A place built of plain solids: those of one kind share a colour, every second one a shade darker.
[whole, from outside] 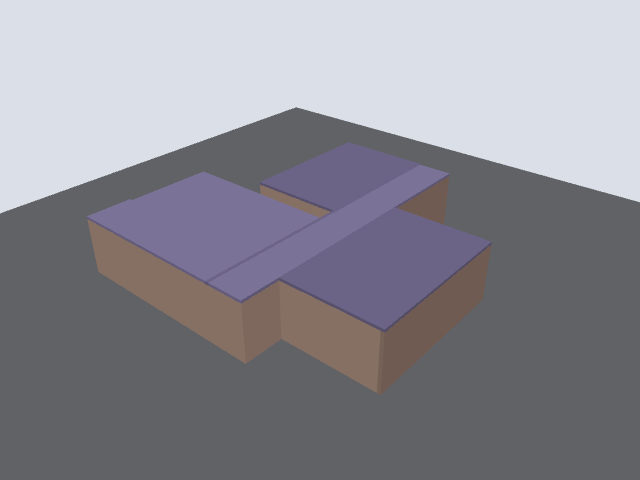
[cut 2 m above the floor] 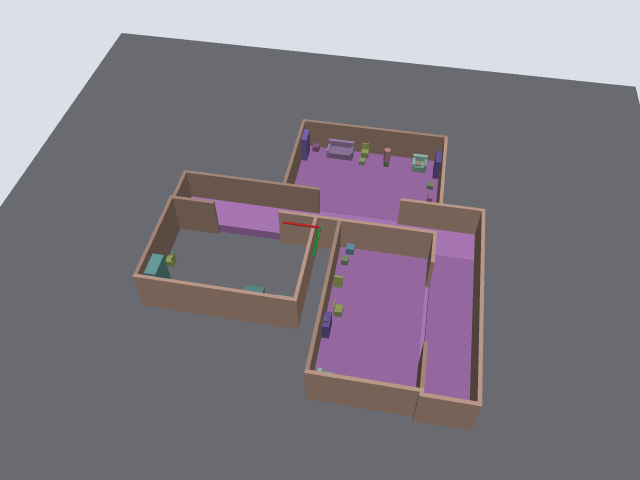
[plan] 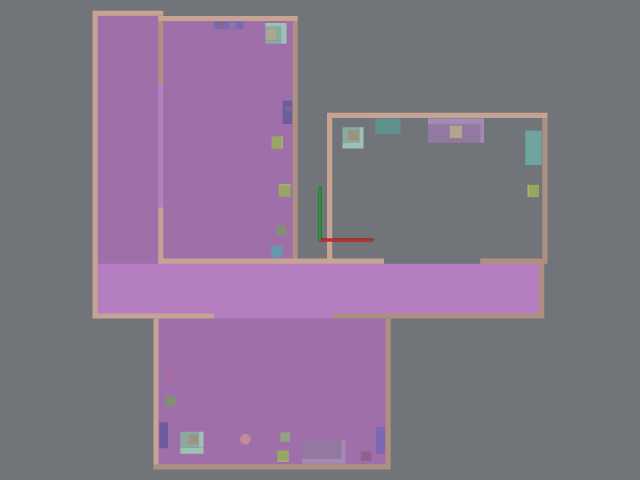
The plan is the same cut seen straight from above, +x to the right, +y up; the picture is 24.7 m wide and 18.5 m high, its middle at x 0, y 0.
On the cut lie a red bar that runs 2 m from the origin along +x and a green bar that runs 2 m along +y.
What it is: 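A storey of a split-level house; a hall and three lower rooms open beside it; the rooms' floors lie 0.60 m, 0.202 m and not at all below the hall's; a bare drop, one riser, a flush line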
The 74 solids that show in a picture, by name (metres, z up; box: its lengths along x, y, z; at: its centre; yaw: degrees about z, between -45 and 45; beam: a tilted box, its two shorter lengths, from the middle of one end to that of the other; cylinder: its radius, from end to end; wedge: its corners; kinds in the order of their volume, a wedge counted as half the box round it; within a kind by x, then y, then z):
{
 "floor_1": {"box": [2.33, 9.56, 0.65], "at": [-7.4, 3.86, 0.28]},
 "floor_2": {"box": [0.2, 4.77, 0.45], "at": [-6.14, 3.64, 0.18]},
 "floor_3": {"box": [4.98, 9.15, 0.45], "at": [-3.54, 3.86, 0.18]},
 "floor_4": {"box": [8.75, 5.61, 0.65], "at": [-1.85, -5.84, 0.28]},
 "floor_5": {"box": [4.62, 0.2, 0.65], "at": [-1.76, -2.93, 0.28]},
 "floor_6": {"box": [17.01, 1.92, 0.65], "at": [-0.06, -1.87, 0.28]},
 "wall_1": {"box": [0.2, 11.47, 3.4], "at": [-8.67, 2.91, 1.65]},
 "wall_2": {"box": [2.73, 0.2, 3.4], "at": [-7.4, 8.74, 1.65]},
 "wall_3": {"box": [4.69, 0.2, 3.4], "at": [-6.42, -2.93, 1.65]},
 "wall_4": {"box": [0.2, 5.61, 3.4], "at": [-6.32, -5.84, 1.65]},
 "wall_5": {"box": [0.2, 1.97, 3.4], "at": [-6.14, 0.27, 1.65]},
 "wall_6": {"box": [0.2, 2.42, 3.4], "at": [-6.14, 7.23, 1.65]},
 "wall_7": {"box": [5.38, 0.2, 3.4], "at": [-3.54, 8.54, 1.65]},
 "wall_8": {"box": [8.71, 0.2, 3.4], "at": [-1.88, -0.81, 1.65]},
 "wall_9": {"box": [9.15, 0.2, 3.4], "at": [-1.85, -8.74, 1.65]},
 "wall_10": {"box": [0.2, 9.15, 3.4], "at": [-0.95, 3.86, 1.65]},
 "wall_11": {"box": [0.2, 5.42, 3.4], "at": [0.37, 1.99, 1.65]},
 "wall_12": {"box": [0.2, 5.61, 3.4], "at": [2.62, -5.84, 1.65]},
 "wall_13": {"box": [8.5, 0.2, 3.4], "at": [4.52, 4.8, 1.65]},
 "wall_14": {"box": [8.1, 0.2, 3.4], "at": [4.59, -2.93, 1.65]},
 "wall_15": {"box": [2.59, 0.2, 3.4], "at": [7.47, -0.81, 1.65]},
 "wall_16": {"box": [0.2, 1.92, 3.4], "at": [8.54, -1.87, 1.65]},
 "wall_17": {"box": [0.2, 5.42, 3.4], "at": [8.67, 1.99, 1.65]},
 "roof_1": {"box": [2.73, 0.2, 0.16], "at": [-7.4, 8.74, 3.43]},
 "roof_2": {"box": [7.92, 9.35, 0.16], "at": [-4.81, 3.96, 3.43]},
 "roof_3": {"box": [9.15, 5.81, 0.16], "at": [-1.85, -5.94, 3.43]},
 "roof_4": {"box": [17.41, 2.12, 0.16], "at": [-0.06, -1.97, 3.43]},
 "roof_5": {"box": [17.53, 0.2, 0.16], "at": [0.0, -0.81, 3.43]},
 "roof_6": {"box": [8.5, 5.62, 0.16], "at": [4.52, 2.09, 3.43]},
 "wardrobe_1": {"box": [0.98, 0.6, 2.23], "at": [2.62, 4.38, 1.06]},
 "wardrobe_2": {"box": [0.64, 1.33, 2.11], "at": [8.23, 3.55, 1.0]},
 "sofa_1": {"box": [0.15, 0.72, 0.58], "at": [-0.61, -8.07, 0.89]},
 "sofa_2": {"box": [1.67, 0.19, 0.84], "at": [0.15, -8.53, 1.02]},
 "sofa_3": {"box": [1.36, 0.72, 0.42], "at": [0.15, -8.07, 0.81]},
 "sofa_4": {"box": [0.15, 0.72, 0.58], "at": [0.91, -8.07, 0.89]},
 "sofa_5": {"box": [0.14, 0.71, 0.68], "at": [4.23, 4.09, 0.29]},
 "sofa_6": {"box": [1.89, 0.71, 0.5], "at": [5.24, 4.09, 0.2]},
 "sofa_7": {"box": [2.16, 0.23, 0.86], "at": [5.24, 4.57, 0.38]},
 "sofa_8": {"box": [0.14, 0.71, 0.68], "at": [6.25, 4.09, 0.29]},
 "case_1": {"box": [0.35, 1.01, 1.41], "at": [-6.03, -7.52, 1.31]},
 "case_2": {"box": [1.14, 0.29, 1.13], "at": [-3.52, 8.27, 0.97]},
 "case_3": {"box": [0.37, 0.91, 1.07], "at": [-1.26, 4.92, 0.94]},
 "case_4": {"box": [0.35, 1.04, 1.71], "at": [2.33, -7.72, 1.46]},
 "armchair_1": {"box": [0.17, 0.62, 0.65], "at": [-5.31, -7.7, 0.93]},
 "armchair_2": {"box": [0.9, 0.22, 0.78], "at": [-4.94, -8.12, 1.0]},
 "armchair_3": {"box": [0.57, 0.62, 0.42], "at": [-4.94, -7.7, 0.82]},
 "armchair_4": {"box": [0.17, 0.62, 0.65], "at": [-4.57, -7.7, 0.93]},
 "armchair_5": {"box": [0.62, 0.13, 0.63], "at": [-1.8, 7.62, 0.72]},
 "armchair_6": {"box": [0.62, 0.55, 0.4], "at": [-1.8, 7.96, 0.6]},
 "armchair_7": {"box": [0.62, 0.13, 0.63], "at": [-1.8, 8.3, 0.72]},
 "armchair_8": {"box": [0.21, 0.8, 0.89], "at": [-1.39, 7.96, 0.85]},
 "armchair_9": {"box": [0.16, 0.61, 0.66], "at": [0.95, 4.04, 0.28]},
 "armchair_10": {"box": [0.81, 0.21, 0.95], "at": [1.27, 3.63, 0.42]},
 "armchair_11": {"box": [0.49, 0.61, 0.49], "at": [1.27, 4.04, 0.19]},
 "armchair_12": {"box": [0.16, 0.61, 0.66], "at": [1.6, 4.04, 0.28]},
 "chair_1": {"box": [0.4, 0.48, 0.45], "at": [-1.68, 3.76, 0.62]},
 "chair_2": {"box": [0.46, 0.046, 0.87], "at": [-1.42, -8.53, 1.04]},
 "chair_3": {"box": [0.46, 0.4, 0.41], "at": [-1.42, -8.31, 0.81]},
 "chair_4": {"box": [0.46, 0.43, 0.43], "at": [-1.36, 1.88, 0.62]},
 "chair_5": {"box": [0.46, 0.046, 0.93], "at": [-1.36, 2.12, 0.87]},
 "chair_6": {"box": [0.05, 0.47, 0.86], "at": [8.02, 1.89, 0.38]},
 "chair_7": {"box": [0.4, 0.47, 0.47], "at": [8.24, 1.89, 0.18]},
 "basket_1": {"box": [0.39, 0.39, 0.29], "at": [-5.76, -6.21, 0.75]},
 "basket_2": {"box": [0.38, 0.38, 0.38], "at": [-1.48, 0.37, 0.59]},
 "basket_3": {"box": [0.37, 0.37, 0.32], "at": [-1.34, -7.59, 0.77]},
 "bush_1": {"cylinder": 0.2, "from": [-2.87, -7.68, 1.03], "to": [-2.87, -7.68, 1.92]},
 "toybox_1": {"box": [0.31, 0.57, 0.29], "at": [-5.8, -5.25, 0.75]},
 "toybox_2": {"box": [0.42, 0.37, 0.38], "at": [1.77, -8.33, 0.79]},
 "pouf_1": {"box": [0.44, 0.44, 0.46], "at": [-1.66, -0.45, 0.63]},
 "cushion_1": {"box": [0.37, 0.37, 0.11], "at": [-4.88, -7.69, 1.08]},
 "cushion_2": {"box": [0.37, 0.37, 0.15], "at": [-1.88, 7.91, 0.88]},
 "cushion_3": {"box": [0.41, 0.41, 0.11], "at": [1.29, 4.04, 0.49]},
 "cushion_4": {"box": [0.48, 0.48, 0.15], "at": [5.23, 4.17, 0.53]},
 "books_1": {"box": [0.28, 0.23, 0.13], "at": [-3.83, 8.27, 1.6]}
}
